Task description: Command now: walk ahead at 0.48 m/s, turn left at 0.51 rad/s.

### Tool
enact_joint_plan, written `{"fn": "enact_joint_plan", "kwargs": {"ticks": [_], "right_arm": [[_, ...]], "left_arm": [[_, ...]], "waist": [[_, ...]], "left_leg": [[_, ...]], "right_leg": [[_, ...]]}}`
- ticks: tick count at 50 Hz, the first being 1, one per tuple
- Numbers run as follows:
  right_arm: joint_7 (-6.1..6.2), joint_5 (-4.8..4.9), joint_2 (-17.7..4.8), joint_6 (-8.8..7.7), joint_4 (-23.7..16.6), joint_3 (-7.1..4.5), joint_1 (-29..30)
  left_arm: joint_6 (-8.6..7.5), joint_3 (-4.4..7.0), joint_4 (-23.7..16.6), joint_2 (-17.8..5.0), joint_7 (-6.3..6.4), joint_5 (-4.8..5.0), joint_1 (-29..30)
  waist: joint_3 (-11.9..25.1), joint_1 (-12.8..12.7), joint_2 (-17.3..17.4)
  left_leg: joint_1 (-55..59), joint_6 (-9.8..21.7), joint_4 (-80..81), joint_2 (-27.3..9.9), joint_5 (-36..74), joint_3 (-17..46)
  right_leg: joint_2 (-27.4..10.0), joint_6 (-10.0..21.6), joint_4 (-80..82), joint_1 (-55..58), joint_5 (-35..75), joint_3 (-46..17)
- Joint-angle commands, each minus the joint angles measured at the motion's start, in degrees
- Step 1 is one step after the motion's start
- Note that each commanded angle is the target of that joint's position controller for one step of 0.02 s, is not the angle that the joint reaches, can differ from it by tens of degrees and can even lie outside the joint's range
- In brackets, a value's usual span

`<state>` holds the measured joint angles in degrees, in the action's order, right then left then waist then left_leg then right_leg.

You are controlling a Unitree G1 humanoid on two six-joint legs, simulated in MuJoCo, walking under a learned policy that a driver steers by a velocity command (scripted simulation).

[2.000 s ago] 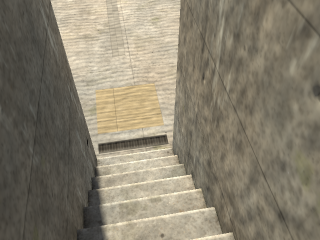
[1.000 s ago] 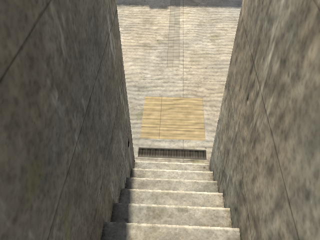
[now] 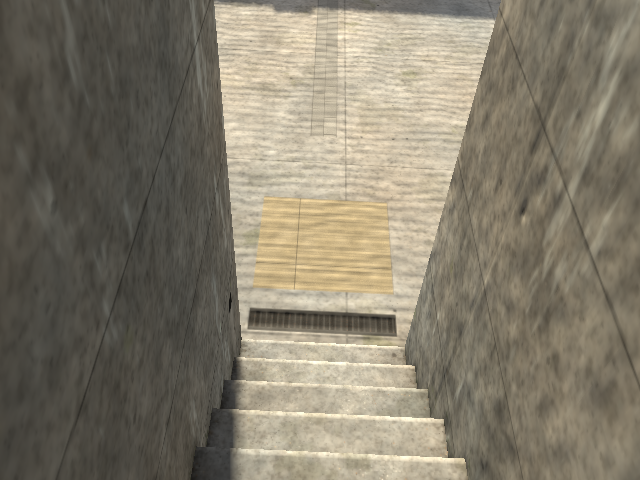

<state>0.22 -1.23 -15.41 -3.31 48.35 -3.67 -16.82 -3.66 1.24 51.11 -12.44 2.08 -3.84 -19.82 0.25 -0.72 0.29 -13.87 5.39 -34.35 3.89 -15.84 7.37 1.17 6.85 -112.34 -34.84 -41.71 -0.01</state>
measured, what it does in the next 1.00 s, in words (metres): goes down: right foot 0.21 m lower, then left foot 0.20 m lower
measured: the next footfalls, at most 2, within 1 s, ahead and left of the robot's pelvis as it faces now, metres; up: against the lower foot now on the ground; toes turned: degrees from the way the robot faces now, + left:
right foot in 0.36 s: +0.27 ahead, -0.05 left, -0.21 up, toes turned +11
left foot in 0.72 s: +0.50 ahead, +0.14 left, -0.41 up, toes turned +7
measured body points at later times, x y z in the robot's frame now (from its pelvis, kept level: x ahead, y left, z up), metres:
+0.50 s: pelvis +0.27 +0.01 -0.22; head +0.30 +0.05 +0.23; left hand +0.25 +0.26 -0.38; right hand +0.34 -0.23 -0.35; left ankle +0.27 +0.14 -0.74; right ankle +0.23 -0.05 -0.94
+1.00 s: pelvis +0.49 +0.03 -0.44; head +0.49 +0.05 +0.01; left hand +0.71 +0.24 -0.54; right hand +0.44 -0.22 -0.58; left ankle +0.46 +0.13 -1.14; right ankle +0.62 -0.11 -1.01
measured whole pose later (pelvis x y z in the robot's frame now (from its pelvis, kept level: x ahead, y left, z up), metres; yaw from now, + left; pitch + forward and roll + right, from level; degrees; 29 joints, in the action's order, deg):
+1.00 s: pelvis +0.49 +0.03 -0.44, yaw -6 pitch -3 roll +0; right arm 6.2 2.3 -11.6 -2.6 54.3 0.9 -25.6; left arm 5.6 1.7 40.9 -12.1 1.8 -4.6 -1.7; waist -2.9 0.0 -2.0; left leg -14.4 0.5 -48.2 -6.1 -30.0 -11.3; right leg 1.7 -1.2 -83.1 -53.4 3.4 -1.8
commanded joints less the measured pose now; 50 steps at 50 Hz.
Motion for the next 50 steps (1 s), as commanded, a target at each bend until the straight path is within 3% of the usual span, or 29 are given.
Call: {"fn": "enact_joint_plan", "kwargs": {"ticks": [1, 2, 4, 5, 6, 10, 15, 17, 18, 19, 20, 22, 24, 26, 27, 28, 30, 32, 34, 35, 36, 37, 38, 40, 41, 42, 44, 46, 50], "right_arm": [[0.45, 2.17, -3.15, 0.11, 5.23, 0.49, -17.82], [1.52, 2.0, -5.66, -0.83, 6.36, 0.2, -21.27], [3.53, 1.95, -0.74, 0.15, 5.68, 1.61, -14.89], [4.47, 0.69, -3.22, 1.03, 5.45, 0.56, -14.56], [5.19, 2.7, -2.36, 1.02, 5.35, 0.74, -13.72], [5.5, 3.77, 1.66, -0.1, 5.54, 1.59, -13.18], [4.83, 0.47, 3.71, -0.26, 8.87, 2.39, -16.88], [4.21, -0.39, 2.26, -0.72, 9.17, 2.68, -11.12], [3.91, -0.19, -0.61, -0.77, 10.4, 1.58, -10.71], [4.18, 0.26, -2.2, -0.99, 7.29, 0.8, -8.47], [4.57, 0.96, -1.22, -1.37, 5.47, 1.33, -10.78], [4.84, -3.62, 1.43, -0.42, 6.72, 1.23, -8.69], [4.39, -3.43, 3.27, 1.78, 5.16, 1.7, -2.12], [3.63, -1.05, 3.13, 0.79, 4.59, 1.87, 5.32], [3.27, -1.54, 5.77, 0.99, 10.89, 1.8, -4.81], [2.57, -1.39, 4.27, 0.31, 10.86, 1.68, -6.52], [1.72, -0.8, 5.33, -1.02, 7.17, 2.78, 5.39], [1.86, 0.4, 5.24, -0.98, 3.66, 3.18, 7.86], [1.93, -0.35, 1.79, -1.7, 6.76, 1.93, -5.38], [2.4, -0.76, -2.11, -1.3, 9.34, 0.57, -18.35], [2.38, -1.98, -6.48, -0.53, 7.42, -0.51, -14.12], [1.26, -2.34, -7.77, -0.44, 5.57, -0.22, -16.88], [-0.08, -0.84, -8.32, -0.47, 8.05, -0.63, -21.8], [1.17, 2.12, -6.55, 0.31, 5.77, -0.24, -19.23], [3.83, 3.1, -11.09, 0.32, 5.84, -1.85, -15.28], [4.91, 2.03, -4.21, 0.76, 6.23, 0.66, -14.21], [5.87, 2.14, 0.87, 1.42, 5.31, 3.07, -9.69], [6.38, 3.1, -1.07, 0.82, 1.3, 3.95, -1.04], [6.6, 4.09, -1.55, -0.56, 2.52, 3.98, -8.02]], "left_arm": [[0.11, 0.57, -5.24, -4.48, -0.29, -1.28, 0.76], [0.42, 0.62, -6.85, -4.41, -0.01, -1.74, 5.13], [2.29, -0.34, -7.14, -3.68, 1.0, -0.26, 13.68], [2.25, -0.34, -2.46, -3.46, 0.46, 0.35, 9.21], [1.98, 0.34, -3.01, -6.56, -0.68, 0.59, 10.92], [0.73, -2.0, -4.84, -0.13, -1.82, 0.95, 19.12], [0.18, -1.89, -4.03, -2.06, -1.06, 0.62, 17.74], [-0.92, -1.2, 1.48, -4.57, -0.99, 2.74, 0.24], [-0.59, 0.08, 5.78, -7.11, -1.47, 2.34, -13.34], [-0.02, 0.88, 6.7, -12.06, -2.3, 1.96, -20.26], [0.57, 0.68, 4.29, -10.82, -3.09, 2.18, -18.31], [-0.55, 0.86, 5.64, -8.59, -3.11, 2.12, -16.27], [-1.06, 0.73, 6.06, -7.56, -0.95, 1.36, -7.24], [-1.42, -0.69, 1.69, -4.04, -0.32, 5.09, 2.75], [-1.23, 0.39, 2.45, -7.41, -0.66, 4.46, 1.84], [-1.7, 0.12, 3.8, -4.46, 0.11, 5.14, 1.62], [-1.85, -1.16, 4.54, 0.3, 0.05, 5.59, -2.91], [-0.13, -0.29, 5.83, -2.1, -0.04, 2.11, -6.76], [1.02, 0.42, 6.62, -3.92, -0.71, 1.54, -5.0], [1.71, 0.43, 6.27, -4.17, -0.84, 2.2, -2.54], [3.11, 0.56, 5.08, -2.89, -0.4, 2.96, -7.41], [3.53, 0.38, 3.77, -0.69, 0.67, 5.04, -13.27], [3.25, -0.86, 0.77, 2.03, 1.57, 4.98, -15.46], [3.42, 0.18, -2.13, -1.85, 0.78, 0.12, -2.56], [3.99, -0.38, -5.66, -0.38, -0.15, -0.96, 1.59], [4.5, 0.99, -7.05, -5.18, -0.06, -2.2, 8.34], [6.8, 0.28, -8.97, -1.12, 0.12, 0.84, 8.88], [8.66, -1.27, -9.32, 2.54, -0.65, 0.68, 7.25], [10.67, 1.27, -14.56, -0.69, 0.36, -1.72, 17.9]], "waist": [[0.55, 1.56, 2.67], [0.49, 2.64, 11.41], [-3.46, 0.83, 2.9], [-0.93, 0.15, 7.35], [0.67, -0.9, 0.83], [-2.49, 2.63, 3.19], [-7.0, 7.92, 7.71], [-6.7, -1.13, -1.4], [-3.51, -7.27, -8.88], [2.61, -7.59, -16.4], [8.99, -5.13, -10.04], [1.61, -0.94, 1.8], [-5.09, 4.67, 0.89], [-7.22, 5.88, 7.96], [1.31, 7.09, 2.4], [2.46, 7.67, -0.02], [-2.65, -0.66, -1.12], [-5.52, -3.44, -4.85], [-1.16, 0.15, -9.01], [1.65, 7.0, -8.86], [-4.43, 4.36, 3.31], [3.98, 1.86, 7.82], [11.96, 1.85, 11.44], [7.49, 4.88, 3.66], [6.42, 3.89, 11.96], [-1.28, 3.53, 1.46], [-7.94, -1.62, 1.92], [-5.26, -6.72, 4.61], [-6.32, 0.27, 9.59]], "left_leg": [[21.82, 7.09, -4.22, -14.21, 34.51, 16.26], [14.84, 12.1, -1.53, -19.72, 34.61, 32.64], [-9.99, 8.71, 0.12, -10.11, 41.94, 21.33], [-11.47, 6.2, -1.0, -9.15, 40.71, 21.78], [-9.87, 2.85, -3.95, -3.08, 24.93, 16.26], [-19.25, 1.35, -10.95, 1.77, 5.37, 16.98], [-9.94, 2.54, -31.48, 3.02, 13.83, 16.96], [-15.4, 2.48, -47.27, 0.21, 32.37, 13.21], [-32.44, -1.31, -74.6, 3.37, 15.58, 6.27], [-59.43, -5.45, -96.56, 7.54, -41.64, -4.2], [-68.84, -5.16, -99.91, 2.9, -41.72, -6.47], [-62.15, -2.46, -84.45, -1.16, -31.06, -2.8], [-53.89, -4.95, -61.56, -6.94, -7.36, 1.17], [-5.65, -8.0, -16.31, -3.77, 28.0, -9.17], [8.95, -7.07, -26.54, -1.01, 33.81, -12.1], [3.51, -6.14, -18.49, -3.2, 49.53, -6.82], [-0.19, -7.42, 4.41, -0.76, 56.69, -12.24], [1.46, -7.91, 20.4, -1.88, 53.08, -9.59], [16.83, -6.97, 18.11, -6.09, 65.44, -8.0], [30.08, -5.84, 16.22, -10.33, 66.65, -8.27], [27.99, -1.39, 29.46, -20.65, 74.01, -0.67], [45.87, 1.42, 2.06, -28.14, 109.84, -2.71], [55.3, 8.88, -9.61, -38.21, 112.64, 4.66], [36.69, 12.82, -0.95, -33.26, 77.11, 2.58], [27.78, 21.87, 3.68, -40.22, 57.41, 14.62], [18.0, 17.59, 6.32, -34.97, 41.37, 6.14], [-7.15, 9.92, 3.12, -26.36, 43.1, -6.01], [-20.35, 2.98, 2.17, -21.33, 35.22, -13.85], [-5.56, 3.66, -4.88, -22.75, 24.51, -10.0]], "right_leg": [[-2.66, -1.47, 11.88, -37.16, 17.16, -5.74], [-3.45, -5.28, 13.61, -35.65, 16.35, -7.25], [-2.17, -11.98, 39.55, -14.24, 35.84, -3.66], [-0.33, -10.71, 36.06, -8.7, 41.97, -1.31], [-0.5, -9.58, 48.06, -7.08, 56.22, -5.3], [2.33, -6.76, 68.06, 10.99, 79.72, -3.28], [3.34, -6.0, 72.25, 7.63, 67.84, -3.02], [1.14, -3.43, 89.96, 23.59, 56.77, -4.5], [-4.94, 2.57, 94.99, 47.0, 71.25, -10.35], [-19.32, 13.28, 76.98, 73.57, 101.83, -23.46], [-24.78, 17.34, 70.94, 79.84, 107.33, -25.29], [-19.12, 13.89, 76.68, 55.4, 82.13, -20.97], [-17.26, 15.61, 79.94, 25.18, 45.28, -29.25], [-4.09, 8.98, 89.41, -12.27, 44.37, -16.2], [-5.85, 9.26, 84.55, -12.6, 60.0, -15.83], [0.81, 7.04, 73.11, -5.59, 40.76, -12.47], [4.08, 4.11, 67.86, 3.06, 26.12, -9.51], [5.39, 4.11, 57.74, 11.73, 32.9, -12.22], [5.82, 2.51, 40.97, 6.9, 33.47, -11.15], [6.05, 1.28, 28.7, -0.83, 35.56, -10.84], [10.58, -0.6, 14.55, -4.07, 2.8, -7.11], [11.56, 0.02, -3.97, -18.09, -22.53, -1.47], [6.47, -0.35, -11.67, -31.35, -22.89, -2.1], [2.79, -2.23, -11.85, -34.27, -4.98, -2.45], [0.26, -4.93, -12.52, -36.21, -2.42, -3.47], [-1.12, -7.05, 1.97, -37.47, 11.09, -10.29], [2.15, -9.04, 16.24, -23.37, 25.68, -5.89], [1.2, -9.39, 34.0, -4.42, 42.27, -0.87], [-2.38, -7.9, 30.64, -19.18, 53.56, -4.42]]}}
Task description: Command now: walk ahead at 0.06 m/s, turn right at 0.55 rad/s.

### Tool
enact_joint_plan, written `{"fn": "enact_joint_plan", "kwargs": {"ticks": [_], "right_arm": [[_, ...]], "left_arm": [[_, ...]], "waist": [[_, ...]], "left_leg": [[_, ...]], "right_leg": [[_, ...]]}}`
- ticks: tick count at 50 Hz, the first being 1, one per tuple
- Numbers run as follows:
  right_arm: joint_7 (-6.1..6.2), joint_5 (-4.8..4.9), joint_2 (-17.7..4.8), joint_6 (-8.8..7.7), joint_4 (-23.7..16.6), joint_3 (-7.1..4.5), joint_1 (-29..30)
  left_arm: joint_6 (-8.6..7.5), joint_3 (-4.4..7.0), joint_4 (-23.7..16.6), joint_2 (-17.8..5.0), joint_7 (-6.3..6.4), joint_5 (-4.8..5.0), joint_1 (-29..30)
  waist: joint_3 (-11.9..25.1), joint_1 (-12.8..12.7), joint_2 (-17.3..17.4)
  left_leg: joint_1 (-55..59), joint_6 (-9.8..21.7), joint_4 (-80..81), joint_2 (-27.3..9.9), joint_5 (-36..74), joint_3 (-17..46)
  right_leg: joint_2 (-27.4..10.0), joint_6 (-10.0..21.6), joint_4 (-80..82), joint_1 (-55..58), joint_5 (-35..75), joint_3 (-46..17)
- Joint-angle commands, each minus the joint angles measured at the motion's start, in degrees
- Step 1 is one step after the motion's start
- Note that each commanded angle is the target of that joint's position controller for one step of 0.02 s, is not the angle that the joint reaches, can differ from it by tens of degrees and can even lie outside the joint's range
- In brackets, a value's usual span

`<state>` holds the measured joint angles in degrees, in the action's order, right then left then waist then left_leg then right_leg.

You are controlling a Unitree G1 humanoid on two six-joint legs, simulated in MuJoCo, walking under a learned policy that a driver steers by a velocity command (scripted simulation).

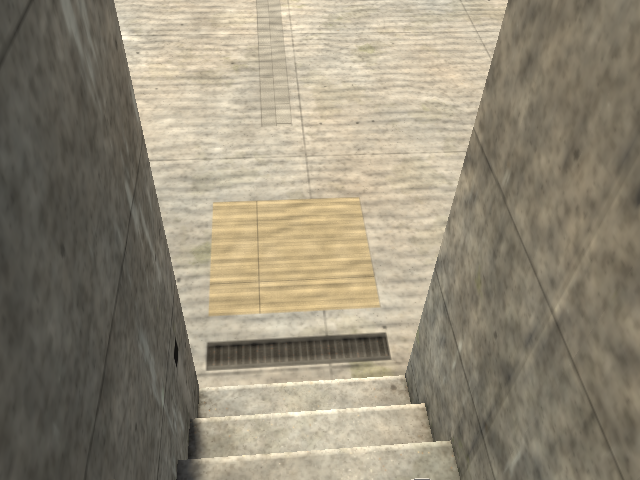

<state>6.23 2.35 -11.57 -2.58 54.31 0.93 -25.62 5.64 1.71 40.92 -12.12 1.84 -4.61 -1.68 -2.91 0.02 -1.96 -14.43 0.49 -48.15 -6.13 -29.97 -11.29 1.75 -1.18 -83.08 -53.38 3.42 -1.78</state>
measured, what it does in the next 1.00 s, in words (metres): goes down: right foot 0.20 m lower, then left foot 0.20 m higher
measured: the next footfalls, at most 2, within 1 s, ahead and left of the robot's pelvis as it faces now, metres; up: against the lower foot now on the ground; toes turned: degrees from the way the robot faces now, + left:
right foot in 0.36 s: +0.28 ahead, -0.23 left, -0.20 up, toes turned -6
left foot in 0.86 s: +0.04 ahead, +0.04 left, +0.00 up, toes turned -5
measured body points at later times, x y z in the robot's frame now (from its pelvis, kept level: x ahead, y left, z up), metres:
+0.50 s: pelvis +0.13 -0.11 -0.20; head +0.11 -0.17 +0.24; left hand +0.12 +0.14 -0.32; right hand +0.17 -0.38 -0.37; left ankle +0.12 +0.06 -0.65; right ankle +0.24 -0.22 -0.91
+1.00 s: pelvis +0.04 -0.02 -0.09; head -0.02 +0.03 +0.35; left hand +0.25 +0.26 -0.17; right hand -0.12 -0.26 -0.21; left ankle +0.00 +0.05 -0.70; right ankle +0.29 -0.22 -0.68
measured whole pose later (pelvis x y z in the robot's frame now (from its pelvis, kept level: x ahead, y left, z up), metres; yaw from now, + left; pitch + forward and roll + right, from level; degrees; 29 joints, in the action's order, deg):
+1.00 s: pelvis +0.04 -0.02 -0.09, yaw +5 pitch -5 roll -1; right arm 3.2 -0.7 -11.0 2.3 54.7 1.4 -41.6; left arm 0.0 5.1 44.1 -20.8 3.6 -0.3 -5.5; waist 3.6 8.8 -6.7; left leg -25.9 5.2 -79.0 8.0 -47.4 1.8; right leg 9.0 -2.6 -67.0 -46.7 -16.4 -23.4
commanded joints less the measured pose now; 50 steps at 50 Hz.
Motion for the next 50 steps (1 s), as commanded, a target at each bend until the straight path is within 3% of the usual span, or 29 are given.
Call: {"fn": "enact_joint_plan", "kwargs": {"ticks": [1, 5, 9, 10, 11, 12, 13, 14, 15, 16, 17, 18, 19, 20, 21, 22, 24, 26, 28, 34, 37, 38, 40, 42, 43, 44, 45, 48, 50], "right_arm": [[0.67, -0.29, -6.59, -0.53, -4.34, -1.23, -1.57], [-0.33, -2.96, -10.35, -1.63, -5.24, -2.82, -2.85], [-2.88, -3.48, -12.61, -1.06, -7.22, -3.77, 4.07], [-3.93, -4.74, -12.07, 0.17, -9.13, -3.64, 9.77], [-3.41, -5.83, -6.92, 0.44, -10.8, -2.78, 9.13], [-4.22, -6.66, -7.26, 1.1, -10.77, -2.93, 9.34], [-5.38, -5.57, -8.9, 1.23, -8.91, -3.21, 1.87], [-4.36, -3.74, -13.94, 2.37, -0.43, -4.9, -10.75], [-3.48, -3.81, -13.76, 3.92, 1.4, -5.52, -3.74], [-3.64, -5.53, -13.27, 3.87, 0.65, -5.63, 3.86], [-5.51, -4.88, -9.89, 3.41, 0.79, -5.46, 7.2], [-5.9, -4.26, -6.54, 2.58, -4.09, -4.81, 14.44], [-6.3, -2.43, 0.01, 3.31, -3.03, -3.35, -2.75], [-5.74, -2.29, 2.7, 3.69, -3.13, -2.2, -8.22], [-5.11, -3.14, 1.65, 4.63, -4.6, -1.84, -5.21], [-4.6, -6.06, -4.5, 5.02, -6.58, -3.32, 3.66], [-4.17, -5.16, -11.19, 6.26, -10.55, -4.67, 16.32], [-4.03, -6.37, -8.18, 7.31, -14.32, -3.52, 21.37], [-3.73, -6.75, -5.68, 7.85, -16.52, -2.71, 21.03], [-4.22, -5.6, -6.85, 9.47, -25.68, -3.48, 21.3], [-3.42, -4.1, -5.95, 10.04, -28.78, -2.27, 25.3], [-4.14, -3.39, -5.38, 9.88, -29.18, -1.65, 23.35], [-6.16, -3.97, -8.33, 9.89, -27.28, -1.5, 11.38], [-6.6, -5.18, -11.03, 10.02, -18.34, -2.59, -16.13], [-6.45, -3.51, -9.08, 9.6, -10.37, -2.17, -30.73], [-6.07, 0.86, -4.21, 6.24, -8.64, 0.77, -31.62], [-3.69, 2.21, -7.7, 3.69, -8.36, 0.43, -24.5], [-1.74, -4.91, -7.95, 1.77, -8.89, -1.09, 0.0], [-3.46, -3.08, -7.12, 2.1, -8.9, -1.1, 10.45]], "left_arm": [[1.59, 1.14, -6.06, -0.82, 1.25, 0.25, 2.73], [-2.68, 1.88, -9.4, -3.27, 1.13, 1.86, 11.04], [-4.27, 3.04, -5.12, -4.12, 0.38, 3.59, 3.42], [-5.05, 3.1, -1.17, -4.39, 0.38, 4.51, -5.13], [-5.86, 4.43, 2.3, -6.87, -0.51, 7.41, -11.33], [-5.38, 5.24, 3.61, -9.57, -0.83, 7.04, -15.37], [-5.05, 5.91, 2.42, -13.09, -0.58, 4.26, -13.6], [-4.52, 4.42, 1.9, -4.95, -1.55, 2.98, -13.95], [-3.26, 2.4, 2.79, -2.83, -2.23, 5.57, -14.04], [-3.39, 2.79, 3.28, -4.19, -1.57, 7.13, -22.47], [-3.19, 2.43, 7.63, -6.7, -1.72, 5.08, -29.53], [-4.33, 1.52, 8.4, -10.79, -2.22, 4.26, -34.7], [-6.18, 0.16, 11.15, -9.83, -2.68, 4.36, -34.89], [-7.94, 1.31, 11.44, -13.42, -1.97, 6.16, -36.05], [-8.27, 2.46, 9.79, -17.19, 0.24, 8.25, -29.4], [-8.02, 0.91, 8.92, -13.13, 2.14, 9.17, -25.63], [-6.39, -1.22, 6.41, -8.18, 4.42, 4.66, -20.63], [-5.03, -2.06, 4.84, -6.55, 6.03, 2.37, -17.99], [-4.71, -2.25, 3.6, -6.4, 5.59, 2.89, -20.43], [-5.07, -1.2, -1.44, -10.1, 5.96, 3.48, -18.11], [-4.65, -0.72, -0.22, -10.35, 6.28, 3.26, -22.75], [-4.48, 0.3, -0.09, -14.05, 6.04, 2.61, -23.06], [-5.24, 2.39, -2.73, -18.93, 4.43, 5.04, -13.02], [-7.39, 4.57, -3.28, -22.61, 4.35, 7.98, -1.98], [-6.53, 4.64, -2.28, -18.33, 4.34, 8.6, 4.68], [-6.5, 2.9, -9.52, -12.56, 1.2, 4.89, 19.2], [-8.8, 2.64, -10.52, -8.99, 0.37, 4.06, 11.46], [-7.94, 2.77, -1.25, -6.48, 1.74, 4.94, 0.54], [-3.96, 2.77, 0.49, -7.19, 1.41, 3.06, -3.51]], "waist": [[-3.27, 2.25, 14.24], [-3.12, 4.9, 5.05], [3.03, 2.67, 10.77], [6.34, -2.22, 5.23], [7.02, -3.98, -10.05], [6.05, -7.33, -20.87], [6.35, -3.97, -29.3], [11.7, -1.44, -15.15], [0.88, 0.52, 6.07], [-0.28, -10.9, 12.24], [1.3, -11.14, 12.97], [-5.97, -14.79, 7.9], [-4.97, -1.12, -3.44], [4.07, 0.67, -11.75], [11.64, 1.19, -18.67], [7.88, -1.1, -14.95], [3.19, -2.07, -7.94], [0.35, -1.22, -9.77], [2.35, -1.04, -8.78], [5.11, -0.52, -8.25], [8.42, -4.38, -3.05], [9.35, -3.39, -6.75], [10.03, 4.58, -12.37], [4.98, 18.49, -17.38], [-7.46, 26.73, -1.17], [-31.7, 30.58, 20.86], [-33.75, 19.89, 20.76], [-17.37, 1.04, 10.35], [-9.18, -6.33, 7.38]], "left_leg": [[-0.33, 9.91, 6.91, -14.58, 38.72, 10.72], [4.75, 11.38, 2.41, -18.17, 28.93, 16.47], [-4.85, 5.69, -11.22, -14.77, 15.64, 6.54], [-13.6, 4.3, -22.46, -11.18, 11.49, 1.38], [-20.11, 1.28, -29.97, -4.55, -9.79, -3.82], [-22.07, 1.28, -35.8, 3.67, -21.76, -5.12], [-20.61, 3.24, -36.62, 9.19, -23.93, -3.89], [-9.99, 7.69, -24.43, 6.53, -34.64, -1.26], [-30.8, 10.83, -26.66, -0.54, -25.21, 15.53], [-20.66, 8.54, -33.43, 2.07, -17.03, 12.01], [-27.24, 7.23, -43.48, 6.53, -17.72, 12.98], [-32.86, 2.51, -61.03, 13.28, -23.7, 12.42], [-36.78, 4.63, -66.23, 13.36, -24.47, 16.44], [-38.84, 4.38, -71.21, 14.72, -20.84, 21.54], [-43.32, 3.29, -75.31, 13.77, -18.99, 19.6], [-43.59, 2.93, -74.21, 12.66, -13.64, 18.63], [-43.98, 1.08, -69.06, 12.7, 2.73, 20.94], [-45.9, -1.86, -73.21, 14.21, 9.41, 21.14], [-49.43, -3.58, -83.34, 15.47, 7.67, 19.25], [-48.57, -7.75, -101.82, 15.89, 5.6, 16.86], [-46.95, -6.17, -86.9, 11.68, -3.04, 12.09], [-38.53, -3.99, -77.22, 9.98, -10.11, 9.9], [-5.8, 3.22, -58.46, 11.01, -18.59, 4.48], [24.08, 9.62, -45.39, 15.39, -30.19, 2.02], [19.49, 12.48, -21.83, 13.48, -46.27, 18.24], [5.0, 14.37, 10.51, 7.37, -60.94, 64.12], [-3.71, 12.87, 30.31, -3.53, -52.85, 95.2], [-27.27, 4.67, 25.12, 0.94, -42.06, 71.96], [-34.4, 3.19, 17.84, 2.81, -29.63, 56.19]], "right_leg": [[-3.3, -0.64, 0.18, -6.12, 3.34, -3.64], [-6.96, -1.18, 10.74, -7.52, 5.07, -6.75], [-4.65, -0.27, 28.63, 18.68, 0.64, 2.05], [-1.81, 0.99, 33.82, 34.47, -1.54, 4.64], [0.29, -1.2, 50.25, 44.48, 23.49, 4.62], [2.93, -4.1, 63.96, 45.04, 12.78, -4.16], [1.49, -7.57, 74.92, 46.05, 3.35, -13.02], [9.05, -15.42, 58.88, 57.42, 24.92, 17.47], [-6.35, -5.08, 54.57, 65.86, 6.03, -3.04], [-7.98, -2.26, 60.9, 57.18, 3.42, -8.28], [-9.98, -1.26, 54.34, 65.41, 5.49, -10.97], [-13.14, 0.14, 52.63, 55.3, 25.94, -14.38], [-14.31, -3.24, 42.25, 52.69, 57.04, -14.21], [-21.01, 1.36, 43.49, 53.83, 49.7, -24.5], [-24.48, 8.03, 55.99, 55.43, 8.35, -39.3], [-23.67, 9.04, 64.74, 48.17, -15.13, -44.8], [-19.96, 6.96, 63.81, 37.92, -31.16, -32.59], [-20.09, 10.76, 60.57, 29.09, -28.69, -28.63], [-18.73, 12.09, 59.84, 29.15, -24.59, -23.61], [-17.0, 13.63, 65.39, 34.06, -18.89, -14.18], [-17.07, 15.65, 69.52, 45.99, -20.72, -12.02], [-17.61, 13.46, 73.97, 44.22, -23.31, -8.9], [-15.84, 5.79, 82.78, 25.35, -32.15, 3.52], [-16.77, 2.39, 79.48, 1.52, -52.62, 7.38], [-12.15, 2.35, 42.79, -9.5, -55.94, 9.61], [0.12, 3.18, 23.75, -46.24, -71.13, -12.23], [4.08, 2.6, 26.59, -48.04, -57.82, -34.66], [7.63, -1.13, 11.98, -9.68, -17.09, -29.2], [6.0, -3.74, -0.38, 2.85, -2.08, -17.58]]}}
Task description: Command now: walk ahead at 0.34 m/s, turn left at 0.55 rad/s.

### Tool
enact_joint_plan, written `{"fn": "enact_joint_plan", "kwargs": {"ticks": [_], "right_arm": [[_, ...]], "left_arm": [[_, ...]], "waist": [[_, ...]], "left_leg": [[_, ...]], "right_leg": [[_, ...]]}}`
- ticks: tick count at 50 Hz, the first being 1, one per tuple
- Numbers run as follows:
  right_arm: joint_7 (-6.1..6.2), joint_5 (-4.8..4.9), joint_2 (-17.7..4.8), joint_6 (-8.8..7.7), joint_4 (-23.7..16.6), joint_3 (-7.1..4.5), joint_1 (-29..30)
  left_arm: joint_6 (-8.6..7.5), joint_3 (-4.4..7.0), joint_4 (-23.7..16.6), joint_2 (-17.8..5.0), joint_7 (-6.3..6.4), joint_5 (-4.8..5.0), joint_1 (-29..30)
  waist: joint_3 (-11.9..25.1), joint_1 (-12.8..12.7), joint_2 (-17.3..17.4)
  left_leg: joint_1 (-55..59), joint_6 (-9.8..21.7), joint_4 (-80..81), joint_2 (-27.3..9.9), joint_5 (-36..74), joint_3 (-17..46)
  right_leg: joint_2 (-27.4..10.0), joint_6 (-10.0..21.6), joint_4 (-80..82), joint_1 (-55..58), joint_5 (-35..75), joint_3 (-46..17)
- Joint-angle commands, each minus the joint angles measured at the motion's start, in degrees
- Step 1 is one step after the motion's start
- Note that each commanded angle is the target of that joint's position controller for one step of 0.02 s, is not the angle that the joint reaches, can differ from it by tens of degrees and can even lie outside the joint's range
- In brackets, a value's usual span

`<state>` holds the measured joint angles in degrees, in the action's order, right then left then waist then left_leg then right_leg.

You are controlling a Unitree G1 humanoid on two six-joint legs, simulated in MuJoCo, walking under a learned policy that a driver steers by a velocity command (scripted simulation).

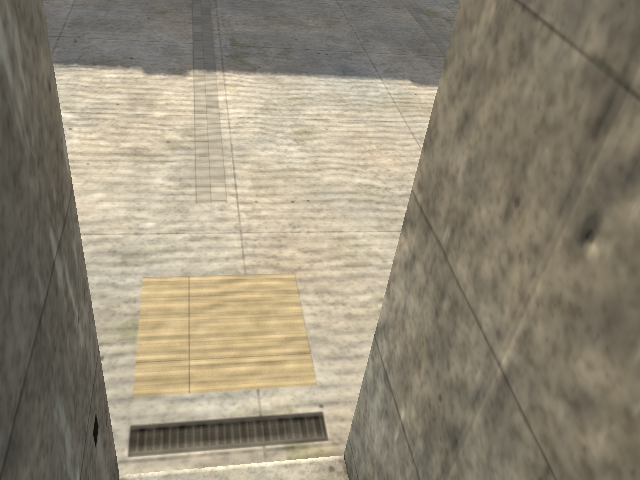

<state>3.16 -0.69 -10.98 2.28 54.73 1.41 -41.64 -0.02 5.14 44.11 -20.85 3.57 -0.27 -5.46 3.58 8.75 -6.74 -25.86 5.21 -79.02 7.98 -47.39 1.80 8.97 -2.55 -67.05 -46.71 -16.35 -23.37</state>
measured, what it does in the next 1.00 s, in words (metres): goes down: right foot 0.20 m lower, then left foot 0.21 m lower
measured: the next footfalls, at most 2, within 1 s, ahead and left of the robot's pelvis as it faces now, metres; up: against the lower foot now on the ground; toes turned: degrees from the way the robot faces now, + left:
right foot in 0.56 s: +0.22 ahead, -0.06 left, -0.20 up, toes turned +7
left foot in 0.98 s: +0.45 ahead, +0.03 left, -0.41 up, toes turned -13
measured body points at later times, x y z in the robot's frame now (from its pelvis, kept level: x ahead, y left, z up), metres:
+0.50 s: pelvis +0.13 +0.00 +0.02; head +0.16 +0.04 +0.47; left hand +0.36 +0.20 -0.10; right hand -0.02 -0.24 -0.08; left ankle -0.04 +0.07 -0.61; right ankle +0.20 -0.09 -0.70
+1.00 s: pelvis +0.40 -0.03 -0.23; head +0.40 -0.03 +0.22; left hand +0.33 +0.20 -0.38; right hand +0.58 -0.28 -0.33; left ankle +0.43 +0.04 -0.99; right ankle +0.20 -0.06 -0.79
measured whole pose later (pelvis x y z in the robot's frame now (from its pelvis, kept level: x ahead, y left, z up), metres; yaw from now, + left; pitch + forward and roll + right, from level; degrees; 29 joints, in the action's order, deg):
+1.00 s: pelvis +0.40 -0.03 -0.23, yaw -12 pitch +1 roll -3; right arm 2.0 -0.5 -12.8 -5.7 49.8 -2.3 -3.3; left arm -1.5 1.3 59.8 -8.2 3.2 -2.1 -29.7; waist 2.8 -9.9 3.9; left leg -7.5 0.8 -12.4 1.7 12.2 4.9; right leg 21.4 11.3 -81.9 -15.3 -51.1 -5.9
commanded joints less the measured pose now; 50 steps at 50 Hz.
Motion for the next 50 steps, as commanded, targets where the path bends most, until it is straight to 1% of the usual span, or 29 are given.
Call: {"fn": "enact_joint_plan", "kwargs": {"ticks": [1, 3, 5, 8, 10, 13, 20, 22, 25, 27, 28, 29, 30, 31, 32, 33, 34, 35, 36, 37, 38, 40, 43, 44, 45, 46, 48, 49, 50], "right_arm": [[-1.02, 1.32, -6.8, -2.42, -9.22, -1.24, 27.19], [-1.29, 2.55, -6.2, -1.56, -6.23, -1.48, 19.66], [-0.76, 2.25, -7.43, -1.02, -2.95, -2.66, 10.33], [0.84, 1.91, -7.02, -1.42, 1.29, -3.77, -2.48], [1.84, 1.95, -7.42, -2.21, 1.74, -4.99, -3.89], [2.87, 1.56, -5.41, -3.22, 1.47, -5.06, -4.13], [3.6, 0.14, -4.8, -5.84, 1.82, -4.51, -3.96], [4.22, -0.79, -5.26, -5.31, 2.91, -4.82, -0.56], [3.2, -1.54, -1.17, -5.08, 4.35, -3.3, 3.02], [1.19, -1.78, -5.52, -5.52, 5.77, -4.6, 2.82], [0.98, -1.7, -5.5, -6.18, 5.53, -4.38, 6.24], [-0.28, -1.22, -6.01, -7.4, 3.62, -5.79, 12.91], [-0.35, -0.56, -5.6, -8.37, 1.08, -5.47, 8.86], [-0.39, -1.64, -4.99, -8.77, 0.38, -4.85, 8.56], [0.15, -2.43, -6.54, -8.79, 0.4, -5.17, 9.0], [-0.15, -4.19, -9.63, -7.85, 3.43, -6.32, 11.41], [-0.25, -3.75, -8.71, -7.25, 1.29, -6.37, 19.6], [0.65, -4.12, -8.22, -7.79, -0.88, -6.57, 25.69], [0.34, -4.35, -6.24, -7.42, 0.98, -5.98, 23.86], [-0.41, -3.03, -6.0, -7.81, -0.87, -5.72, 25.31], [-1.08, -1.66, -4.1, -7.83, -2.39, -4.91, 27.89], [-1.85, -1.22, -0.11, -8.59, -4.43, -3.41, 32.0], [-1.34, -0.67, -2.22, -9.03, -6.75, -3.71, 32.99], [-1.18, -0.97, -4.12, -9.81, -7.67, -3.94, 34.42], [-0.63, 0.44, -3.64, -9.91, -8.14, -3.73, 36.03], [-0.66, 0.85, -3.95, -9.29, -8.21, -3.33, 39.06], [-1.24, 0.76, -5.46, -7.68, -5.24, -4.33, 35.17], [-1.18, 0.36, -6.08, -7.09, -1.99, -5.03, 26.53], [-1.14, -0.29, -10.91, -6.02, 0.92, -6.24, 17.65]], "left_arm": [[2.89, -0.99, -2.42, 1.46, -0.79, -1.69, -0.43], [4.22, -2.67, -2.27, 3.78, -1.54, -2.4, 3.05], [4.08, -3.61, -1.62, 3.68, -2.48, -2.92, 5.32], [3.43, -4.04, -1.84, 5.15, -3.14, -3.5, 10.3], [2.85, -3.98, -1.77, 4.61, -2.66, -3.49, 12.2], [1.81, -3.74, -2.22, 5.04, -3.05, -3.37, 14.98], [-1.28, -4.08, -1.86, 7.79, -5.77, -3.19, 15.36], [-2.53, -4.27, -0.38, 7.57, -4.61, -1.76, 12.65], [-3.99, -6.26, 2.48, 10.49, -4.05, 0.07, 4.64], [-1.94, -4.09, 8.58, 5.54, -4.0, 0.92, -8.35], [-1.35, -3.19, 12.55, 4.2, -3.85, -0.22, -18.36], [-1.05, -1.81, 15.43, -0.59, -3.93, -1.43, -28.81], [-0.91, -1.31, 13.27, -3.49, -3.8, -1.84, -28.2], [-0.91, -0.3, 12.14, -3.58, -3.92, -0.01, -25.46], [-1.4, 0.68, 10.39, -3.02, -2.63, 1.5, -17.77], [-1.75, -1.7, 9.15, 4.86, -2.32, 0.7, -12.94], [-3.66, -3.18, 6.99, 6.78, -1.74, 0.45, -9.68], [-5.17, -2.88, 8.14, 5.18, -1.97, -0.1, -13.26], [-6.07, -2.4, 9.69, 3.25, -2.14, -0.31, -18.1], [-6.71, -2.45, 11.23, 4.36, -1.28, 0.92, -18.62], [-7.05, -2.87, 10.87, 6.46, -0.93, 1.76, -17.31], [-6.84, -3.41, 11.3, 9.2, -1.46, 2.3, -16.28], [-5.12, -3.65, 12.25, 10.15, -0.9, 0.62, -19.13], [-4.67, -3.4, 12.32, 9.37, -0.37, -0.53, -20.42], [-3.76, -3.03, 13.75, 9.27, -0.27, -1.93, -23.96], [-3.05, -3.18, 15.45, 10.4, 0.16, -2.76, -29.63], [-0.67, -3.81, 17.56, 9.71, -0.13, -3.25, -34.35], [-0.08, -3.72, 16.66, 9.43, -0.04, -2.71, -31.69], [-0.46, -2.82, 14.18, 8.28, -0.79, -0.59, -31.23]], "waist": [[-13.59, -15.98, 10.05], [-12.25, -12.06, 7.26], [-12.61, -7.25, 7.99], [-11.12, -0.26, 13.92], [-9.57, 1.67, 16.19], [-7.86, 3.29, 18.47], [-7.95, 5.63, 14.14], [-8.52, 3.79, 12.24], [-6.17, 1.31, 7.24], [-4.28, -3.92, 0.14], [-5.22, -10.22, -4.83], [-3.92, -15.47, -7.68], [2.99, -11.11, -1.36], [5.87, -11.65, 0.56], [3.43, -9.69, 0.56], [-2.74, -4.87, 15.72], [-8.12, -4.46, 15.88], [-9.19, -6.04, 19.47], [-4.37, -6.91, 12.61], [-2.11, -6.62, 8.34], [-1.59, -7.45, 7.62], [-3.32, -10.06, 5.29], [-7.85, -11.14, -2.85], [-9.6, -12.41, -1.56], [-12.02, -14.78, 0.61], [-14.88, -17.92, 3.9], [-13.78, -19.42, 4.74], [-13.35, -15.72, 8.81], [-5.86, -13.07, 21.91]], "left_leg": [[-22.13, -1.83, 47.75, -11.26, -7.3, 38.2], [-17.23, -0.59, 47.82, -9.19, -3.6, 32.27], [-6.75, 0.57, 48.58, -7.37, -2.72, 29.99], [7.64, 0.58, 52.68, -6.48, 6.04, 26.71], [16.34, 0.09, 53.47, -7.45, 12.87, 24.97], [22.56, -0.08, 48.62, -8.34, 26.1, 21.9], [20.24, -0.35, 30.3, -5.58, 46.69, 19.72], [17.45, -0.8, 21.78, -4.55, 50.9, 17.7], [5.17, 0.76, 10.47, -4.25, 49.46, 13.13], [1.45, 1.39, -2.27, -7.2, 55.52, 14.46], [-13.1, 0.99, -20.9, -5.87, 38.98, 9.77], [-39.05, -2.49, -46.13, 1.49, -0.65, -0.62], [-51.09, -4.58, -51.84, -5.04, -1.95, 0.05], [-57.47, -5.55, -49.84, -8.33, 1.39, 3.92], [-53.56, -7.34, -34.13, -10.39, 11.43, 6.62], [-43.29, -6.05, -18.39, -12.05, 26.59, 7.19], [-28.71, -9.01, 3.4, -11.67, 39.24, 4.78], [-14.77, -10.72, 13.89, -9.67, 43.74, 1.01], [-6.6, -9.96, 11.47, -8.26, 49.99, -0.24], [-7.99, -8.36, 22.36, -8.52, 63.35, 2.77], [-1.31, -6.95, 33.72, -6.81, 74.83, 1.43], [15.02, -6.25, 43.89, -4.06, 87.19, -1.21], [16.42, -7.5, 39.94, -2.47, 77.6, -0.23], [10.4, -7.9, 41.74, -2.89, 74.61, 1.1], [7.74, -8.44, 52.05, -2.18, 67.64, 0.33], [4.12, -7.84, 65.39, -4.72, 65.84, 3.73], [7.33, -6.54, 75.27, -9.96, 68.39, 7.13], [23.25, -4.12, 77.75, -14.78, 79.12, 8.8], [54.29, 1.31, 55.61, -24.17, 113.61, 10.5]], "right_leg": [[-4.04, -3.1, -17.14, -0.87, 22.54, 8.44], [-7.44, -3.63, -17.17, 0.47, 28.17, 13.71], [-7.84, -1.38, -11.26, -3.17, 29.55, 16.47], [-6.94, -0.61, -0.94, -2.59, 29.13, 18.53], [-7.33, -0.43, 8.72, -4.07, 32.31, 18.51], [-6.87, 0.32, 17.64, -3.69, 35.29, 19.17], [-1.08, 3.64, 26.39, 3.6, 32.23, 16.36], [0.46, 2.83, 31.09, 7.05, 31.98, 15.94], [-3.17, 3.0, 44.48, 29.31, 37.65, 19.78], [-8.0, 5.54, 57.16, 43.76, 34.31, 13.69], [-11.25, 8.47, 61.48, 57.43, 38.7, 12.78], [-19.43, 15.47, 43.66, 76.7, 60.77, 6.2], [-27.07, 20.72, 27.93, 84.95, 63.13, 2.09], [-29.33, 27.59, 29.02, 84.04, 38.75, -2.43], [-30.93, 32.11, 38.0, 68.09, 1.84, -9.51], [-23.47, 26.99, 41.5, 50.85, 1.53, -5.85], [-18.52, 24.44, 42.23, 32.75, 15.78, -3.3], [-15.82, 22.15, 42.35, 22.64, 34.58, -1.64], [-14.39, 21.14, 40.55, 22.88, 43.74, -1.89], [-8.63, 18.0, 34.17, 27.45, 36.2, 2.97], [-4.32, 15.05, 31.04, 23.88, 26.57, 6.6], [-0.76, 11.77, 28.58, 14.7, 17.25, 6.99], [-0.06, 11.86, 17.3, 12.41, 17.49, 0.31], [-0.43, 12.68, 12.82, 17.2, 18.94, -0.89], [0.85, 12.92, 10.27, 22.34, 24.49, -0.29], [1.61, 12.53, 6.25, 30.42, 26.42, -1.77], [-1.37, 14.5, -4.01, 36.13, 28.32, -5.51], [-1.25, 14.35, -14.35, 22.71, 14.75, -4.18], [1.2, 11.95, -31.1, -3.38, -27.72, 4.17]]}}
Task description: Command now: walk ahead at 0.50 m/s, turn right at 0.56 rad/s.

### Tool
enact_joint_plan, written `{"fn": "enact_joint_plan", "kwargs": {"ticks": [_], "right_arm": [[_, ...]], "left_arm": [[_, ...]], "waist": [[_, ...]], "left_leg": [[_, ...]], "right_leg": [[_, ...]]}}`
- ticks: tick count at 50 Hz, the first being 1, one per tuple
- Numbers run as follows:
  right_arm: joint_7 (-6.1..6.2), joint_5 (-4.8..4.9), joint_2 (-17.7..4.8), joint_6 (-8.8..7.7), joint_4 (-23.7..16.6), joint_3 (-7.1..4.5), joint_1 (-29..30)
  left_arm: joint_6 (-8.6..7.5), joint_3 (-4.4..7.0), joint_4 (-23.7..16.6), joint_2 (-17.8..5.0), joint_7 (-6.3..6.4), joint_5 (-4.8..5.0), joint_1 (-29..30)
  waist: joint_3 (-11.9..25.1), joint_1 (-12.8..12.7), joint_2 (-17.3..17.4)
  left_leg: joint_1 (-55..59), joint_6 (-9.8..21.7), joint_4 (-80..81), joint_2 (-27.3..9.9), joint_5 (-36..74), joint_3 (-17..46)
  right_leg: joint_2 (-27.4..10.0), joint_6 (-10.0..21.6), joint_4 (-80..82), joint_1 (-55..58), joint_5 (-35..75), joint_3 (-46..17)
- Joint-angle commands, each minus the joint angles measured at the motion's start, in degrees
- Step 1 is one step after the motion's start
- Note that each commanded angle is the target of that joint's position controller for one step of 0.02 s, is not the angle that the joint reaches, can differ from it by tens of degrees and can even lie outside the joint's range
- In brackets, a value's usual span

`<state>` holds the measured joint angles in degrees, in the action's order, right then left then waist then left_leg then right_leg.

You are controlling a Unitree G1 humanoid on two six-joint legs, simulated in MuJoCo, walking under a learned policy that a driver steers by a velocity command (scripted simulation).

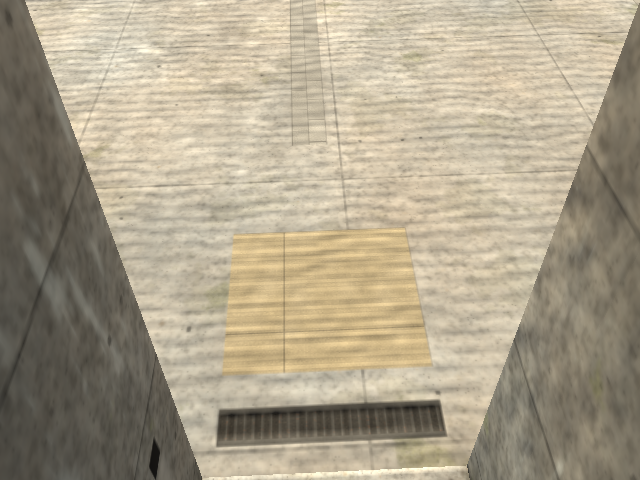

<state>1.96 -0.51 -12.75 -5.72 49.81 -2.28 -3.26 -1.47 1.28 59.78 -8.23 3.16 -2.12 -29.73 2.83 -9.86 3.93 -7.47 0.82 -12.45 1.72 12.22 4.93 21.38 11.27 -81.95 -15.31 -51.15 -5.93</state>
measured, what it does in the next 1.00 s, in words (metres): goes down, turning left: right foot 0.20 m lower, then left foot 0.21 m lower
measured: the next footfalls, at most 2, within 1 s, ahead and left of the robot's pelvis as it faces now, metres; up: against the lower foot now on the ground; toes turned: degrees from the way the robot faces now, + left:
right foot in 0.36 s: +0.29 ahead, -0.09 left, -0.20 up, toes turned -9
left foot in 0.88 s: +0.46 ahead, +0.23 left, -0.41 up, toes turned +10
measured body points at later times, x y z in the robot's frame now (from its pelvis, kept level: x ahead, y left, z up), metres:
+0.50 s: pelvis +0.24 -0.01 -0.27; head +0.25 -0.01 +0.18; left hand +0.25 +0.24 -0.42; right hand +0.23 -0.25 -0.43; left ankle +0.23 +0.11 -0.79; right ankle +0.25 -0.08 -0.99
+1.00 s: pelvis +0.36 +0.12 -0.48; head +0.35 +0.18 -0.04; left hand +0.39 +0.40 -0.64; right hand +0.47 -0.12 -0.59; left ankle +0.43 +0.22 -1.20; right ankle +0.36 -0.04 -0.90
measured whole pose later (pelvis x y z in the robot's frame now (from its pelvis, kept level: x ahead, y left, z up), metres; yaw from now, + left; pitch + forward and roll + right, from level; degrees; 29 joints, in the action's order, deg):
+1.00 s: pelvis +0.36 +0.12 -0.48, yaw +16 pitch -2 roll -4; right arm 2.3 1.6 -10.4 1.5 48.1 -2.0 -18.1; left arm 2.3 2.9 45.7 -16.2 3.8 -2.3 -12.3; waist -3.4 1.7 -4.6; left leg -26.5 2.8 -41.9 3.4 -12.4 5.7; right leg -2.1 1.7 -121.3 -46.6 -38.5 -1.5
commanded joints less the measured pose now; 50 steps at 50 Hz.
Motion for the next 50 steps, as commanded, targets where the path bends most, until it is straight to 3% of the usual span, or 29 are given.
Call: {"fn": "enact_joint_plan", "kwargs": {"ticks": [1, 3, 4, 5, 7, 9, 11, 14, 16, 17, 18, 19, 20, 21, 23, 24, 25, 28, 32, 34, 39, 42, 43, 44, 45, 46, 47, 48, 50], "right_arm": [[0.1, 0.09, -9.94, 2.7, 6.72, -2.8, -28.77], [-0.87, 1.16, -5.08, 1.97, 6.47, -1.12, -32.07], [0.07, 0.43, -9.84, 1.22, 7.58, -2.77, -29.32], [1.29, -1.29, -8.65, 0.05, 6.18, -1.69, -24.75], [1.09, -0.51, -4.91, -0.63, 2.57, 1.21, -12.72], [1.18, 1.48, -6.09, -0.88, 4.86, 0.63, -12.23], [1.55, 3.44, -2.69, -2.44, 7.6, 0.87, -10.59], [0.11, 1.51, -1.88, -2.52, 11.36, 0.56, -19.09], [-0.49, -0.32, -4.08, -1.16, 12.42, 0.22, -17.61], [-1.52, 0.17, -4.02, 0.03, 13.04, 0.02, -17.01], [-1.7, -0.2, -3.48, 1.04, 11.29, -0.36, -18.09], [-0.48, 0.43, -2.08, 2.45, 10.08, -0.53, -21.47], [-0.33, 1.16, 2.14, 2.7, 8.72, 0.6, -34.27], [0.23, -2.6, -0.39, 3.53, 10.22, 0.97, -30.81], [-0.07, -3.56, -2.69, 4.63, 4.25, 0.26, -20.44], [0.15, -4.56, -4.86, 5.39, 2.15, -0.47, -14.46], [0.15, -4.38, -5.24, 6.54, -0.68, -0.42, -11.12], [-0.51, -2.46, -2.4, 9.53, -0.49, -0.58, -17.75], [-0.5, -2.79, -1.83, 10.37, -9.07, -1.08, -5.13], [-0.59, -3.46, -1.91, 10.07, -11.54, -1.61, -2.58], [-2.35, 1.42, -1.59, 7.0, -13.85, -1.72, 4.69], [-2.62, 1.94, -4.35, 4.15, -7.62, -2.56, -12.55], [-2.96, 1.13, -5.06, 3.45, -0.07, -3.72, -30.4], [-2.19, 0.1, -7.46, 3.93, 2.72, -3.88, -35.21], [-2.56, 0.47, -12.95, 3.63, 1.83, -3.3, -33.69], [-2.68, 3.74, -14.58, 4.31, -0.3, -3.92, -31.28], [-1.66, 5.11, -16.22, 5.21, -2.32, -4.95, -29.19], [0.31, 4.29, -12.36, 6.68, -4.96, -3.96, -24.52], [3.78, 0.18, -10.03, 8.45, -7.09, -1.56, -16.75]], "left_arm": [[0.91, 1.78, -3.44, -6.06, 1.08, 5.0, -7.13], [-0.06, 1.51, -5.23, -7.51, 1.74, 1.45, 2.49], [0.28, 1.3, -5.6, -6.96, 1.53, -0.71, 2.64], [1.07, 1.99, -6.23, -7.33, 1.34, -1.48, 9.05], [1.03, 2.41, -6.1, -5.84, -0.12, 0.9, 16.0], [1.49, 1.65, -0.09, 0.47, -2.24, -0.8, 8.61], [-0.2, 2.61, 0.0, -2.89, -2.42, -0.58, 9.61], [-2.87, 0.57, -5.24, -1.46, -1.26, 0.43, 17.2], [-2.82, 1.42, 1.83, -4.76, -1.36, -0.22, -3.27], [-1.31, 3.03, 6.19, -9.86, -0.93, -0.07, -16.63], [0.16, 4.36, 4.48, -15.0, -1.52, -0.41, -14.91], [0.06, 3.41, 1.11, -15.42, -2.19, -0.05, -10.55], [-0.07, 2.66, 2.96, -16.87, -2.02, -0.62, -14.39], [0.5, 2.91, 0.88, -14.74, -1.35, 1.42, -12.68], [-0.05, 2.97, -2.95, -14.14, 0.47, 0.47, -5.57], [0.25, 2.05, -4.28, -11.13, 1.78, 0.72, 0.3], [0.22, -0.26, -5.41, -6.41, 2.35, 1.21, 3.96], [0.08, 0.51, -10.18, -11.78, 3.21, 0.52, 10.61], [0.75, 0.55, -12.01, -10.15, 4.05, 3.54, 8.19], [1.29, 0.52, -12.47, -9.81, 3.85, 2.7, 7.73], [-0.49, 0.55, -11.69, -11.0, 3.81, 3.01, 6.04], [0.45, 2.4, -13.06, -14.16, 2.51, 2.11, 11.29], [2.19, 2.17, -12.34, -13.18, 1.87, 1.38, 11.16], [2.83, 2.58, -10.58, -10.47, 0.98, 0.48, 10.02], [2.69, 1.57, -13.77, -5.0, 0.16, 0.11, 8.58], [1.8, 0.86, -19.72, -5.36, 0.09, 1.51, 7.19], [1.72, 0.3, -22.23, -5.22, 0.15, 1.09, 10.76], [2.47, 0.43, -22.51, -6.48, 0.23, -1.3, 20.78], [3.95, 0.23, -20.15, -5.01, 0.31, -0.79, 20.89]], "waist": [[6.03, 11.18, 17.85], [9.72, 17.19, -2.02], [7.23, 13.88, -4.8], [-0.85, 11.23, -8.85], [-14.9, 5.18, -13.52], [-3.77, 3.72, -3.28], [-4.53, 3.89, -0.07], [-10.8, 11.17, -1.52], [-2.64, 3.23, 1.71], [-1.07, -2.11, 2.46], [-8.03, -2.31, -5.37], [-8.72, 0.66, -9.74], [1.01, 8.52, -13.93], [2.31, 5.79, -6.65], [1.99, 6.45, -5.24], [-3.95, 8.29, -3.75], [-10.47, 11.42, -0.15], [-4.71, 17.26, -10.96], [-8.19, 12.38, -13.72], [-9.38, 10.79, -10.8], [-11.98, 6.12, -6.35], [-9.65, 13.97, -6.8], [-3.58, 20.84, -2.07], [-1.03, 22.18, 5.87], [-5.63, 15.09, 14.93], [4.25, 12.6, 20.52], [9.25, 13.84, 19.62], [5.03, 16.78, 13.53], [3.75, 11.71, 11.28]], "left_leg": [[58.25, 13.62, -28.11, -28.14, 55.37, 8.15], [53.3, 15.86, -25.68, -26.78, 23.25, 5.55], [40.83, 21.72, -22.38, -29.63, 0.06, 13.47], [23.48, 19.31, -18.12, -25.37, -11.27, 11.3], [-21.3, 10.76, -12.16, -11.82, -12.2, -2.01], [-35.14, 11.35, -14.57, -7.94, -5.38, -3.72], [-26.08, 8.32, -26.76, -2.79, -29.92, -6.97], [-23.54, 8.84, -37.49, 0.78, -29.67, -4.23], [-21.95, 7.8, -59.59, 0.52, -17.37, -4.64], [-28.11, 6.26, -73.26, -0.14, -8.75, -3.78], [-34.02, 4.67, -89.62, 4.66, -29.43, -2.37], [-40.9, 5.58, -106.23, 10.73, -68.69, -6.71], [-57.18, 4.24, -102.18, 4.09, -71.22, 1.0], [-60.03, 4.58, -104.4, 0.35, -64.74, 1.38], [-60.46, 1.9, -100.58, -1.41, -49.33, 2.01], [-61.01, 0.22, -91.48, -2.49, -40.7, 5.2], [-47.38, -0.89, -70.88, -1.8, -24.28, 3.62], [-28.98, -0.87, -68.11, 0.02, -3.22, -4.91], [-39.71, 0.14, -60.66, -2.69, 6.87, 3.19], [-40.34, 0.06, -53.88, -3.64, 7.15, 3.42], [-23.47, -2.03, -19.7, -7.19, 15.51, -1.12], [-10.68, 1.16, -5.79, -7.49, 5.64, -2.57], [7.41, 1.19, -2.89, -5.34, 4.72, -5.75], [18.68, 0.71, -13.79, -6.65, 1.95, -0.73], [19.62, -0.31, -34.08, -8.64, 40.73, 4.68], [23.79, 3.33, -31.1, -13.71, 45.74, 17.44], [23.72, 9.11, -19.88, -19.41, 12.31, 30.96], [18.18, 6.3, -10.07, -16.56, -30.13, 34.55], [2.98, 3.11, -7.65, -17.93, -33.21, 36.0]], "right_leg": [[-12.88, -2.89, -39.92, -55.72, -17.31, -6.02], [-17.08, 0.44, -45.17, -65.34, -6.71, -1.49], [-20.22, -1.16, -39.1, -63.01, 1.29, -0.52], [-20.85, -4.83, -25.84, -60.32, 16.88, -3.69], [-19.33, -10.31, 16.42, -31.12, 43.89, 1.01], [-14.79, -10.29, 22.95, 5.65, 70.79, 11.13], [-18.8, -9.19, 39.1, -0.51, 92.77, 5.3], [-17.43, -10.92, 58.26, 4.51, 93.87, 11.45], [-18.46, -10.13, 57.04, 20.2, 98.07, 12.09], [-21.71, -8.64, 55.12, 31.45, 94.86, 11.23], [-30.33, -4.39, 70.35, 29.53, 90.55, 3.07], [-38.9, -3.01, 67.75, 33.38, 124.24, -0.35], [-51.7, 4.16, 41.04, 49.52, 134.67, -7.64], [-50.71, 6.33, 41.39, 43.24, 120.84, -8.1], [-52.12, 14.13, 46.37, 25.24, 84.34, -12.93], [-52.3, 11.76, 49.26, 16.09, 78.19, -10.49], [-45.35, 5.37, 50.78, -3.62, 76.95, -0.23], [-39.83, -0.16, 45.35, -13.46, 77.69, 8.71], [-41.83, -3.18, 38.57, -8.39, 47.2, 6.32], [-41.08, -4.01, 36.68, -7.15, 38.71, 6.66], [-41.67, -6.04, 35.08, -10.76, 18.52, 7.52], [-39.5, -4.73, 16.49, -7.72, 33.46, 12.09], [-36.01, -3.65, 1.37, -9.78, 31.91, 12.99], [-27.58, -4.82, -23.04, -23.36, 4.51, 15.42], [-22.87, -6.14, -44.73, -44.42, -4.16, 13.68], [-23.08, -7.23, -46.68, -52.33, -2.52, 9.44], [-21.96, -8.31, -47.66, -59.48, 1.65, 8.57], [-21.64, -8.43, -45.6, -63.95, 8.72, 6.41], [-22.79, -11.64, -44.78, -55.99, 26.16, 1.48]]}}
Velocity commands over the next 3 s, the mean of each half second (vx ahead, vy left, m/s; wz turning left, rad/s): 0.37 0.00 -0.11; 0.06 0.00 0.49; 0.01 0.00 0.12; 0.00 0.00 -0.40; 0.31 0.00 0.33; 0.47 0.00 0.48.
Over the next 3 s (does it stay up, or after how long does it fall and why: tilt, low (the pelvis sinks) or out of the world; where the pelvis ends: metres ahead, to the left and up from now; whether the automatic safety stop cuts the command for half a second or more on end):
stays up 0.81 0.09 -0.70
